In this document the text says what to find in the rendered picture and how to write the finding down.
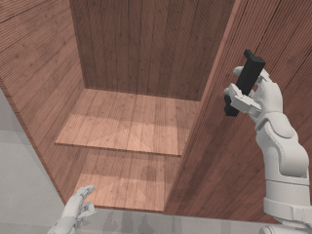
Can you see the handle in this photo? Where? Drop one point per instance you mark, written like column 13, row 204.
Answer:
column 246, row 80

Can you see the left robot forearm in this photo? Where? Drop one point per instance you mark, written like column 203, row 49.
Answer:
column 64, row 225

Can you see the robot right hand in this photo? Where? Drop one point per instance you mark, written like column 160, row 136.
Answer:
column 267, row 98

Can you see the right robot forearm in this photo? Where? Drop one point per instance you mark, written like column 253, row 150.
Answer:
column 286, row 171

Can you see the robot left hand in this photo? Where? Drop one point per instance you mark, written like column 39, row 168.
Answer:
column 83, row 213

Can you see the wardrobe door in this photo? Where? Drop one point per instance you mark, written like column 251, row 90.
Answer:
column 221, row 172

